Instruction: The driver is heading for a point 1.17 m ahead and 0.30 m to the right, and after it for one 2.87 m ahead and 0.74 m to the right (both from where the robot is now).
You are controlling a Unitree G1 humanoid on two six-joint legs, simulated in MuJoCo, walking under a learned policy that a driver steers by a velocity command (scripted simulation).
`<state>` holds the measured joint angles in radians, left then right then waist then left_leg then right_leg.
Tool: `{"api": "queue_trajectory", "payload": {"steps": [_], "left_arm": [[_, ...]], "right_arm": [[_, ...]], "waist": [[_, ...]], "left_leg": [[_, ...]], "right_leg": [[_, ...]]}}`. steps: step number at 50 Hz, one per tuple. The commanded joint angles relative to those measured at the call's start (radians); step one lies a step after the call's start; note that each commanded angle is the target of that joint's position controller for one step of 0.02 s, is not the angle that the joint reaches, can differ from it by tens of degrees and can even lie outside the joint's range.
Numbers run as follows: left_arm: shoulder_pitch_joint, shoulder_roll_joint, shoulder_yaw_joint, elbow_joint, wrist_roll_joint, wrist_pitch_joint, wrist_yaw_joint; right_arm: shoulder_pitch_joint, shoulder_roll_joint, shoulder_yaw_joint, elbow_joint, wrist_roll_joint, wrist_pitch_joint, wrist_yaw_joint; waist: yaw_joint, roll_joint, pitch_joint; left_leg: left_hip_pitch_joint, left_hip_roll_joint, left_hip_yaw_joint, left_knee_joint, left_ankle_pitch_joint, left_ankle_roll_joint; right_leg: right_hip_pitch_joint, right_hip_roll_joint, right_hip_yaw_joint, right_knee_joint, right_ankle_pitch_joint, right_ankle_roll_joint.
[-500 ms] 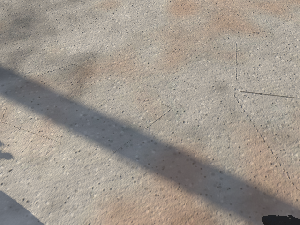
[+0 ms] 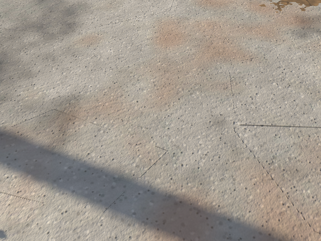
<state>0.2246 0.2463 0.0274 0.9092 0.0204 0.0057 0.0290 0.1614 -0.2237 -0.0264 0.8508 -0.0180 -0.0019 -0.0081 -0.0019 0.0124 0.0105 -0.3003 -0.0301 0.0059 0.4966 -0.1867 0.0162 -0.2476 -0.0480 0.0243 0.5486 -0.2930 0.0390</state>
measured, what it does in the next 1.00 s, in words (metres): walks ahead: right foot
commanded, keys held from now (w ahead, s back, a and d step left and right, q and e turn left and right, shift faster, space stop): no key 0.08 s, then w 0.92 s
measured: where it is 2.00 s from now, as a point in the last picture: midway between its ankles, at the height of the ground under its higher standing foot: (184, 153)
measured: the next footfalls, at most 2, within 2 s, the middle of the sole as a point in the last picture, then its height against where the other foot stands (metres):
right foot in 0.74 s outside the picture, level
left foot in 1.30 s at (149, 192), level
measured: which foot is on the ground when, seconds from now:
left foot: down 0.00-0.74, up 0.76-1.00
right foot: down 0.00-0.32, up 0.34-0.72, down 0.74-1.00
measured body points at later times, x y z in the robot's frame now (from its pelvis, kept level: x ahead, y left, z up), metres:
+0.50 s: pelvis +0.13 +0.01 +0.01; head +0.14 +0.02 +0.46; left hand +0.25 +0.28 -0.12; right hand +0.10 -0.25 -0.13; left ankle +0.05 +0.11 -0.73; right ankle +0.13 -0.13 -0.66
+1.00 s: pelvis +0.39 -0.06 +0.01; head +0.40 -0.07 +0.46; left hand +0.42 +0.21 -0.12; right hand +0.51 -0.33 -0.11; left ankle +0.48 +0.12 -0.66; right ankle +0.40 -0.14 -0.73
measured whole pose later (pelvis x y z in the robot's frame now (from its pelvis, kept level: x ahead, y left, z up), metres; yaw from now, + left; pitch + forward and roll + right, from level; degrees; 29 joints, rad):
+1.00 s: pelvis +0.39 -0.06 +0.01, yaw +0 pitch +0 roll -1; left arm 0.30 0.24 0.05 0.98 0.01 -0.09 -0.03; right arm 0.17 -0.28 -0.07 0.93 0.01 -0.07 -0.02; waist 0.04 0.04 0.02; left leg -0.64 0.13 -0.04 1.00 -0.16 0.03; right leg -0.14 0.07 -0.06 0.28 -0.14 -0.08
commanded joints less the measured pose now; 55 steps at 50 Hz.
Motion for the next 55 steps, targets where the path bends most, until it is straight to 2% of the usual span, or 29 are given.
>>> {"api": "queue_trajectory", "payload": {"steps": [1,4,5,7,9,12,14,15,16,17,18,19,20,21,23,28,33,35,36,37,38,39,40,41,42,44,46,50,55], "left_arm": [[-0.008,0.107,0.019,-0.023,-0.006,-0.033,0.0],[0.01,0.114,0.018,0.0,-0.012,-0.035,0.001],[0.031,0.112,0.018,0.014,-0.015,-0.032,0.002],[0.038,0.135,0.026,0.023,-0.025,-0.023,0.005],[0.057,0.15,0.031,0.022,-0.034,-0.029,0.006],[0.102,0.197,0.05,0.042,-0.048,-0.059,0.002],[0.057,0.179,0.049,0.032,-0.049,-0.068,-0.003],[-0.008,0.161,0.046,0.01,-0.049,-0.069,-0.007],[-0.073,0.115,0.033,-0.029,-0.049,-0.077,-0.009],[-0.091,0.082,0.026,-0.058,-0.035,-0.096,-0.007],[-0.1,0.106,0.033,-0.064,-0.041,-0.112,-0.009],[-0.08,0.114,0.037,-0.057,-0.06,-0.12,-0.018],[-0.076,0.102,0.034,-0.05,-0.069,-0.124,-0.027],[-0.097,0.099,0.036,-0.052,-0.066,-0.124,-0.033],[-0.122,0.084,0.039,-0.06,-0.05,-0.118,-0.045],[-0.279,0.022,0.012,-0.117,-0.04,-0.103,-0.059],[-0.328,0.089,0.024,-0.149,-0.05,-0.096,-0.065],[-0.245,0.129,0.045,-0.131,-0.046,-0.098,-0.065],[-0.119,0.156,0.065,-0.093,-0.045,-0.095,-0.061],[0.051,0.192,0.086,-0.042,-0.047,-0.09,-0.054],[0.188,0.285,0.106,-0.017,-0.024,-0.086,-0.048],[0.214,0.26,0.092,-0.004,-0.028,-0.087,-0.058],[0.127,0.191,0.07,-0.013,-0.037,-0.096,-0.06],[0.026,0.16,0.059,-0.035,-0.037,-0.102,-0.061],[-0.044,0.135,0.051,-0.046,-0.027,-0.108,-0.064],[-0.097,0.095,0.039,-0.046,-0.009,-0.116,-0.071],[-0.073,0.098,0.039,-0.028,-0.014,-0.12,-0.068],[0.018,0.148,0.048,0.005,-0.015,-0.118,-0.039],[0.112,0.159,0.046,0.038,-0.029,-0.108,-0.022]], "right_arm": [[-0.016,-0.106,-0.029,-0.032,0.001,-0.009,-0.011],[-0.015,-0.104,-0.03,-0.004,0.008,-0.012,-0.009],[-0.001,-0.099,-0.03,0.013,0.011,-0.01,-0.01],[0.004,-0.11,-0.037,0.031,0.022,-0.004,-0.012],[-0.007,-0.105,-0.039,0.033,0.029,-0.017,-0.01],[-0.031,-0.077,-0.036,0.027,0.04,-0.067,0.007],[0.025,-0.084,-0.042,0.054,0.044,-0.087,0.017],[0.12,-0.102,-0.051,0.095,0.047,-0.09,0.018],[0.214,-0.171,-0.074,0.133,0.049,-0.093,0.017],[0.335,-0.27,-0.103,0.166,0.052,-0.092,0.02],[0.364,-0.218,-0.082,0.166,0.033,-0.099,0.025],[0.317,-0.167,-0.064,0.156,0.022,-0.105,0.025],[0.282,-0.147,-0.056,0.14,0.02,-0.109,0.025],[0.259,-0.131,-0.047,0.137,0.025,-0.107,0.026],[0.256,-0.102,-0.032,0.142,0.025,-0.093,0.021],[0.244,-0.172,-0.038,0.135,0.021,-0.077,-0.01],[0.28,-0.181,-0.051,0.169,0.042,-0.081,-0.011],[0.254,-0.196,-0.059,0.164,0.037,-0.071,-0.01],[0.244,-0.19,-0.058,0.16,0.032,-0.063,-0.01],[0.24,-0.171,-0.049,0.149,0.023,-0.056,-0.01],[0.338,-0.07,-0.019,0.128,0.011,-0.063,-0.002],[0.369,-0.018,-0.002,0.139,0.025,-0.086,0.005],[0.26,-0.127,-0.031,0.114,0.055,-0.105,0.011],[0.179,-0.16,-0.039,0.087,0.068,-0.116,0.009],[0.146,-0.16,-0.044,0.083,0.057,-0.117,0.0],[0.184,-0.121,-0.049,0.094,0.04,-0.095,-0.008],[0.183,-0.094,-0.049,0.093,0.037,-0.075,-0.01],[0.024,-0.112,-0.057,0.035,0.02,-0.071,-0.012],[-0.148,-0.082,-0.041,-0.013,0.027,-0.086,0.01]], "waist": [[-0.002,-0.094,-0.003],[0.009,-0.054,-0.031],[0.013,-0.05,-0.054],[0.016,-0.067,-0.004],[0.027,-0.09,0.076],[0.028,-0.18,0.13],[-0.017,-0.166,0.11],[-0.066,-0.138,0.082],[-0.095,0.012,0.068],[-0.131,0.247,0.012],[-0.135,0.239,-0.007],[-0.092,0.139,0.011],[-0.073,0.091,0.011],[-0.062,0.05,0.04],[-0.049,0.066,0.047],[-0.062,0.066,0.091],[-0.038,0.084,0.115],[0.022,0.092,0.043],[0.086,0.091,-0.034],[0.158,0.073,-0.132],[0.137,-0.139,-0.289],[0.121,-0.281,-0.384],[0.114,-0.201,-0.217],[0.084,-0.143,-0.093],[0.051,-0.08,-0.039],[-0.015,-0.102,-0.019],[-0.028,-0.095,-0.005],[0.001,-0.056,0.047],[0.056,-0.053,0.066]], "left_leg": [[0.078,0.051,-0.057,-0.061,0.007,0.023],[0.1,0.054,-0.054,-0.045,0.118,0.023],[0.108,0.04,-0.036,-0.036,0.046,0.023],[0.05,0.003,0.0,0.003,-0.225,0.031],[-0.064,-0.005,0.006,0.046,-0.348,0.043],[-0.178,0.009,0.034,0.167,-0.209,0.056],[-0.053,0.021,0.021,0.074,-0.173,0.08],[0.092,0.027,-0.003,0.003,-0.138,0.093],[0.23,0.107,-0.174,-0.094,-0.154,0.139],[0.45,0.273,-0.491,-0.212,-0.069,0.238],[0.537,0.376,-0.65,-0.251,0.062,0.295],[0.535,0.38,-0.585,-0.219,0.118,0.281],[0.529,0.356,-0.499,-0.219,0.14,0.259],[0.506,0.337,-0.418,-0.238,0.185,0.236],[0.44,0.282,-0.294,-0.283,0.255,0.192],[0.23,0.211,-0.127,-0.375,0.225,0.173],[0.291,0.277,-0.106,-0.378,0.267,0.148],[0.343,0.278,-0.073,-0.25,0.543,0.121],[0.324,0.248,-0.043,-0.098,0.676,0.101],[0.21,0.2,-0.014,0.12,0.632,0.071],[-0.134,0.077,0.025,0.515,0.247,0.016],[-0.306,-0.036,-0.091,0.739,-0.385,0.005],[-0.41,0.028,-0.133,0.839,-0.352,0.029],[-0.431,0.082,-0.103,0.824,-0.248,0.05],[-0.382,0.127,-0.086,0.774,-0.159,0.052],[-0.258,0.178,-0.093,0.689,-0.076,0.049],[-0.244,0.187,-0.078,0.631,-0.057,0.035],[-0.396,0.196,-0.074,0.418,0.137,-0.007],[-0.35,0.145,-0.022,0.147,0.334,-0.018]], "right_leg": [[-0.056,-0.032,0.038,-0.153,0.021,-0.03],[-0.011,-0.023,0.026,-0.124,0.125,-0.034],[0.003,-0.016,0.018,-0.13,0.051,-0.041],[-0.03,-0.016,0.04,-0.15,-0.202,-0.083],[-0.037,-0.073,0.133,-0.203,-0.377,-0.139],[0.046,-0.242,0.365,-0.294,-0.363,-0.239],[0.011,-0.225,0.317,-0.246,-0.182,-0.221],[-0.062,-0.169,0.227,-0.178,-0.094,-0.18],[-0.185,-0.04,0.06,0.024,0.023,-0.107],[-0.383,0.076,-0.07,0.34,-0.005,-0.034],[-0.546,0.082,0.016,0.556,-0.258,-0.033],[-0.601,0.029,0.065,0.661,-0.244,-0.062],[-0.631,-0.007,0.062,0.683,-0.173,-0.086],[-0.655,-0.039,0.045,0.648,-0.103,-0.096],[-0.587,-0.069,0.011,0.536,-0.001,-0.088],[-0.375,-0.011,-0.071,0.13,0.221,-0.032],[-0.284,0.001,-0.041,-0.008,0.303,-0.08],[-0.158,0.035,-0.062,-0.009,0.256,-0.115],[0.002,0.064,-0.082,-0.003,0.232,-0.138],[0.237,0.037,-0.05,0.008,0.208,-0.169],[0.604,-0.217,0.332,-0.027,0.043,-0.296],[0.67,-0.344,0.736,-0.252,-0.192,-0.371],[0.533,-0.307,0.676,-0.304,-0.279,-0.315],[0.373,-0.279,0.538,-0.327,-0.216,-0.281],[0.228,-0.244,0.421,-0.351,-0.093,-0.265],[0.066,-0.178,0.272,-0.399,0.036,-0.243],[0.013,-0.162,0.207,-0.437,0.082,-0.259],[0.059,-0.168,0.158,-0.476,0.158,-0.272],[0.106,-0.134,0.057,-0.473,0.22,-0.235]]}}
